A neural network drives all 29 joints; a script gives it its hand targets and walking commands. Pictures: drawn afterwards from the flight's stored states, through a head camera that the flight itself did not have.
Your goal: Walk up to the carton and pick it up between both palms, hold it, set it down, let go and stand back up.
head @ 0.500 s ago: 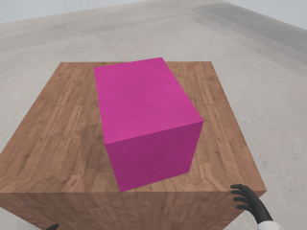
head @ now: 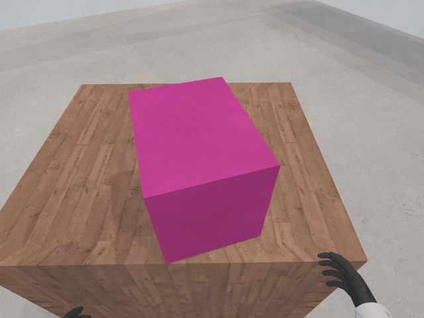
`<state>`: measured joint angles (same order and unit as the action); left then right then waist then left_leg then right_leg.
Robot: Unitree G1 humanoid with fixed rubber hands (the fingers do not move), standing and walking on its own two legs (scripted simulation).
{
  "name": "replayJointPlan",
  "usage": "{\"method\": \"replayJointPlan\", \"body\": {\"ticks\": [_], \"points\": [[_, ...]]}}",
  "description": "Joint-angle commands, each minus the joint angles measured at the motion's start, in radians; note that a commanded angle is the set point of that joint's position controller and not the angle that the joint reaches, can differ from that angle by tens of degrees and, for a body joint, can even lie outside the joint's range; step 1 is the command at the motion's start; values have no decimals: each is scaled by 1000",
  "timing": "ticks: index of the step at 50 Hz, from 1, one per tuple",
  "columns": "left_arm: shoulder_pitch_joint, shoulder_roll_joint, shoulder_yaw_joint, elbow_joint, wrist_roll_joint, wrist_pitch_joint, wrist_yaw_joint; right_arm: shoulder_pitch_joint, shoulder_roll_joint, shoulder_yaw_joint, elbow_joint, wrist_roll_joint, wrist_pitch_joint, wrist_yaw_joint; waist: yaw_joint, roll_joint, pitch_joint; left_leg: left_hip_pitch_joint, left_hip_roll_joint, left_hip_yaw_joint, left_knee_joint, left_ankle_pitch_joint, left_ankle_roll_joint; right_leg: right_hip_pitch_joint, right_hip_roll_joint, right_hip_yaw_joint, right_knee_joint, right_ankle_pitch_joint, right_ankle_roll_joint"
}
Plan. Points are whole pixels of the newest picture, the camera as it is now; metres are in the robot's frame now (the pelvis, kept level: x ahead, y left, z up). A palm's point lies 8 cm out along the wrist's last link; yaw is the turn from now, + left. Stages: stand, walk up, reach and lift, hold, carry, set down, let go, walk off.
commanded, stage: stand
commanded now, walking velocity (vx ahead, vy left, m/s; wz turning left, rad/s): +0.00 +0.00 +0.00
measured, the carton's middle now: (195, 165) +0.45 +0.05 +0.03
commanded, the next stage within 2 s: none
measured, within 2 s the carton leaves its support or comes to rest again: neither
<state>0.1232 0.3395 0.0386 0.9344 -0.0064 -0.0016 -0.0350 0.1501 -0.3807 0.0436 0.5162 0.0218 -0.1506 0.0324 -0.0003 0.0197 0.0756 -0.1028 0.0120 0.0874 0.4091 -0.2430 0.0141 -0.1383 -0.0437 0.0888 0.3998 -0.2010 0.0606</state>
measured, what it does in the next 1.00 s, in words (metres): stands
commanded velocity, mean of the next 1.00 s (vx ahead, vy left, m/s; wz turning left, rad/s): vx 0.00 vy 0.00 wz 0.00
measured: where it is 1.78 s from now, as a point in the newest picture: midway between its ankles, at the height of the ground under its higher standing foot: outside the picture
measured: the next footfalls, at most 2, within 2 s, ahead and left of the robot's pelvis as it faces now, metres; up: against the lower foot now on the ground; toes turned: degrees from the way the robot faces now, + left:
none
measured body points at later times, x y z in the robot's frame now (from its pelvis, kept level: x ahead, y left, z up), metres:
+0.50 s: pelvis +0.00 +0.01 +0.00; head +0.00 +0.00 +0.45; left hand +0.11 +0.31 -0.11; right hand +0.21 -0.26 -0.04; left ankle -0.01 +0.11 -0.74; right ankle +0.02 -0.16 -0.74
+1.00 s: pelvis +0.00 +0.00 +0.00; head +0.00 -0.01 +0.45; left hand +0.10 +0.30 -0.11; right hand +0.21 -0.26 -0.04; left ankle -0.01 +0.11 -0.74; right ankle +0.02 -0.16 -0.74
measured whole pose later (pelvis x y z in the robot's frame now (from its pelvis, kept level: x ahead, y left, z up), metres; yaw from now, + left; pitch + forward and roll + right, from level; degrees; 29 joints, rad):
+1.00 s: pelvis +0.00 +0.00 +0.00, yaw +1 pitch -4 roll +0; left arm 0.14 0.34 0.05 0.95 -0.01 0.00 -0.03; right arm 0.14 -0.37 0.03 0.54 0.02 -0.15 0.03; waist -0.01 0.01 0.07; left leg -0.09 0.00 0.08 0.39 -0.23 0.02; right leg -0.13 -0.06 0.08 0.39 -0.20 0.06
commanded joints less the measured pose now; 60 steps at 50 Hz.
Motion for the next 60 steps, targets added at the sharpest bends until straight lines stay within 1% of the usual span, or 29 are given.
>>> {"method": "replayJointPlan", "body": {"ticks": [1, 9, 11, 12, 13, 17, 19, 20, 21, 22, 25, 26, 28, 29, 30, 31, 34, 37, 40, 42, 45, 46, 47, 48, 52, 53, 54, 57, 60], "points": [[-39, 219, 48, -83, 4, -17, 4, -3, -222, -118, 105, -19, 102, -54, 10, 103, -6, -24, 148, -125, -121, -16, 23, -40, -55, 5, -41, 48, -81], [-80, 256, 50, -85, 6, -26, 16, 6, -212, -119, 104, -3, 100, -51, -31, 72, 16, 2, 137, -138, -129, 8, 17, -79, -64, 47, -62, 74, -84], [-59, 222, 55, -77, 4, -25, 7, 11, -221, -123, 117, -6, 98, -54, -13, 71, -46, 6, 141, -128, -119, 23, 21, -36, -58, 29, -57, 83, -77], [-73, 228, 49, -71, 3, -25, 10, 10, -199, -117, 123, -9, 100, -53, -40, 74, -19, 21, 147, -123, -110, 28, 22, -62, -62, 28, -66, 108, -73], [-58, 251, 55, -76, 2, -38, 8, -9, -217, -119, 124, -12, 101, -54, -8, 39, 19, -30, 146, -144, -120, 46, 26, -53, -67, 44, -70, 96, -79], [-43, 213, 46, -75, 1, -26, 16, -1, -219, -122, 130, -10, 101, -58, -5, 96, -35, -4, 139, -129, -117, 21, 21, -21, -62, 34, -60, 91, -80], [-41, 234, 54, -54, 4, -30, 11, -20, -205, -116, 136, -16, 101, -56, -1, 94, 47, -50, 138, -122, -148, -68, 21, -56, -68, 28, -76, 76, -75], [-69, 246, 54, -64, 0, -35, 16, -31, -213, -123, 123, -18, 106, -54, -6, 36, 36, -52, 134, -129, -156, -110, 16, -61, -70, 33, -74, 80, -77], [-89, 247, 57, -72, 3, -31, 17, 5, -233, -125, 123, -5, 104, -55, -31, 65, 48, -65, 133, -140, -164, -104, 16, -57, -64, 49, -74, 72, -77], [-64, 222, 49, -63, 6, -30, 13, -12, -226, -120, 135, -9, 104, -52, -10, 106, 23, -19, 129, -130, -168, -68, 15, -53, -66, 33, -61, 62, -81], [-50, 242, 53, -59, 7, -28, 12, -2, -239, -128, 150, -17, 98, -51, -28, 96, 11, -46, 137, -147, -180, -130, 15, -31, -60, 21, -48, 53, -76], [-29, 240, 63, -55, 6, -23, 12, -30, -220, -125, 136, -27, 95, -50, -4, 51, -32, -3, 151, -148, -166, -135, 23, -48, -47, -13, -24, 64, -73], [-26, 223, 51, -56, 6, -25, 10, -26, -225, -128, 127, -12, 103, -54, -10, 137, 6, -57, 157, -153, -182, -58, 14, -45, -47, 10, -38, 19, -76], [-35, 242, 54, -56, 15, -27, 13, -23, -216, -128, 134, -5, 103, -51, -10, 77, -9, -28, 146, -149, -160, -31, 17, -41, -61, 12, -43, 45, -76], [-22, 199, 47, -58, 10, -26, 10, -21, -214, -124, 128, -10, 105, -55, -10, 123, 1, -30, 136, -119, -144, 17, 8, -37, -50, 23, -51, 70, -67], [-1, 225, 53, -54, 4, -29, 13, -34, -233, -135, 113, -21, 98, -54, -3, 58, -36, 2, 158, -138, -136, 51, 12, -31, -53, -1, -42, 84, -71], [-50, 250, 56, -68, 6, -28, 22, -15, -205, -127, 119, -5, 100, -46, -14, 52, 20, -11, 142, -145, -133, 94, 22, -59, -74, 30, -57, 105, -74], [-19, 223, 51, -55, -8, -15, 11, -6, -217, -128, 116, -12, 99, -49, -17, 128, -42, -1, 135, -132, -141, 22, 22, -33, -69, 25, -46, 88, -76], [-42, 239, 49, -57, 1, -23, 25, -12, -209, -125, 134, -11, 109, -46, -17, 82, 33, -42, 149, -149, -179, -70, 13, -49, -65, 8, -34, 61, -75], [-45, 217, 51, -64, 1, -20, 17, -27, -206, -123, 132, -22, 110, -51, -3, 129, 47, -50, 129, -123, -167, -108, 13, -60, -74, 18, -60, 57, -78], [-37, 246, 56, -45, 9, -22, 16, 5, -213, -126, 144, -9, 104, -53, -20, 85, 29, -12, 139, -132, -148, -12, 15, -63, -65, 18, -60, 71, -79], [-37, 250, 64, -61, 4, -31, 15, 8, -208, -120, 141, -14, 103, -54, -20, 126, 28, -53, 133, -124, -150, -40, 14, -29, -73, 28, -65, 97, -74], [-39, 214, 56, -53, -7, -25, 11, -15, -229, -128, 122, -9, 101, -59, -12, 79, 44, -38, 155, -150, -170, 0, 8, -65, -63, 19, -53, 59, -73], [-52, 215, 52, -60, 0, -22, 17, 13, -233, -130, 124, -3, 99, -52, -32, 91, -33, 8, 141, -157, -166, -97, 14, -29, -65, 15, -52, 58, -77], [-39, 213, 58, -67, 7, -20, 12, 3, -237, -132, 120, -13, 102, -56, -10, 118, -7, -50, 138, -142, -162, -81, 11, -24, -58, 13, -46, 66, -72], [-31, 238, 57, -74, 7, -23, 12, -22, -224, -130, 110, -15, 106, -52, -3, 70, 21, -62, 140, -145, -147, -15, 20, -25, -59, 25, -31, 71, -78], [-8, 209, 50, -61, 5, -27, 8, -20, -198, -122, 107, -12, 104, -53, 13, 83, 9, -30, 146, -139, -141, 42, 17, -37, -62, 8, -46, 71, -79], [-33, 240, 49, -78, 3, -25, 13, 13, -196, -121, 108, 2, 107, -48, -17, 133, -21, 4, 133, -120, -130, 36, 10, -58, -69, 47, -47, 90, -73], [-34, 228, 49, -65, 5, -26, 12, 13, -210, -121, 107, -8, 100, -54, -9, 74, 0, -15, 139, -135, -147, 5, 15, -52, -61, 19, -49, 77, -81]]}}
